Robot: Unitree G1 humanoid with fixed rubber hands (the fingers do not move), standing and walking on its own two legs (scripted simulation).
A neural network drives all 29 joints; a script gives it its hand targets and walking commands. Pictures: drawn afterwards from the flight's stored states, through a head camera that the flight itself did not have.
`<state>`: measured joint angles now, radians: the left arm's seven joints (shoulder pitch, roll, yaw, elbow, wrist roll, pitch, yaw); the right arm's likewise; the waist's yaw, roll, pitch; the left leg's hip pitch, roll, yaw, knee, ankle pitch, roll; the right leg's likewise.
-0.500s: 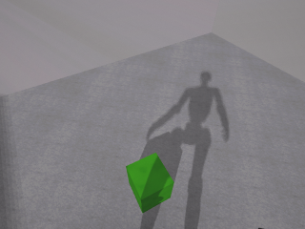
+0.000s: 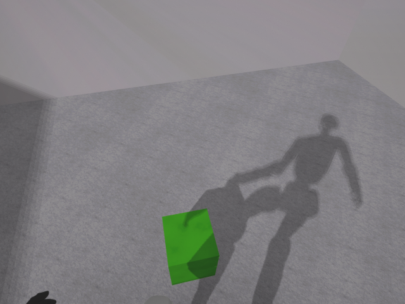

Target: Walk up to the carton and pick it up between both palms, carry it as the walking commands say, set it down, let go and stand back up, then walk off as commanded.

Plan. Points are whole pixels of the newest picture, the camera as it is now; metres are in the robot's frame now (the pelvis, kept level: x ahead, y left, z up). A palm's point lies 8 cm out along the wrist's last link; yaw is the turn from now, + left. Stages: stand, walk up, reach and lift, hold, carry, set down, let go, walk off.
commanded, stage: walk up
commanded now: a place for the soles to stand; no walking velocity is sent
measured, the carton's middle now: (189, 247) +0.49 +0.07 -0.63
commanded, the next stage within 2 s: none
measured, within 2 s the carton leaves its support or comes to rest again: neither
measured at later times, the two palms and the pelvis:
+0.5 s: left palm (69, 294) +0.16 +0.27 -0.07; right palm (377, 262) +0.26 -0.38 -0.10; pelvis +0.11 -0.09 +0.00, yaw +12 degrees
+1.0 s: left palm out of the picture +0.06 +0.31 -0.09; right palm (342, 247) +0.29 -0.31 -0.09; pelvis +0.07 -0.04 -0.01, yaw +17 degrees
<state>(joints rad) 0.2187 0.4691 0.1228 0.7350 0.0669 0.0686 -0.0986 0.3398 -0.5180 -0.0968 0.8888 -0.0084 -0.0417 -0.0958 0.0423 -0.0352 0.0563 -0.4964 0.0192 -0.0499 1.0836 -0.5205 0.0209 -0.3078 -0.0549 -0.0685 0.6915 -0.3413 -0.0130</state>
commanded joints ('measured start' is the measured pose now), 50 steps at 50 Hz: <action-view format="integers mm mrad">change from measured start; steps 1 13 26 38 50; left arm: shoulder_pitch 16 11 100 5 137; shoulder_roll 233 177 258 196 163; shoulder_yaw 45 -16 14 -30 -11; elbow -77 -87 -30 -79 22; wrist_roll -9 -53 -78 -89 -46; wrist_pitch -41 -101 -128 -108 -97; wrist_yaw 22 91 157 149 141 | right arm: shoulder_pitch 85 53 -133 -76 -227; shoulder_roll -148 -176 -97 -192 -114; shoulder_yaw -33 -8 -11 -61 -22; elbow -40 -118 -173 -176 -236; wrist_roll -3 15 -2 -34 -18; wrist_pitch -20 -42 61 73 74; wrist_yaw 32 55 104 132 104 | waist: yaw -14 -84 -8 -110 -33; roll -133 107 -41 96 161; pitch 79 -89 18 -179 -129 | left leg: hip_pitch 33 567 -46 337 111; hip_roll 7 343 -10 89 189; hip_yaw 85 -465 -26 -115 -280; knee -179 -534 -99 -553 -592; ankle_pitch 136 983 -17 547 108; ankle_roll -12 348 -4 122 196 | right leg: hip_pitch -67 -302 134 -86 56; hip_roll -239 -37 -320 -86 51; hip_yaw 303 175 282 6 42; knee -408 201 -143 259 21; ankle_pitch -304 -299 781 307 -108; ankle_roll -198 69 -222 -33 -22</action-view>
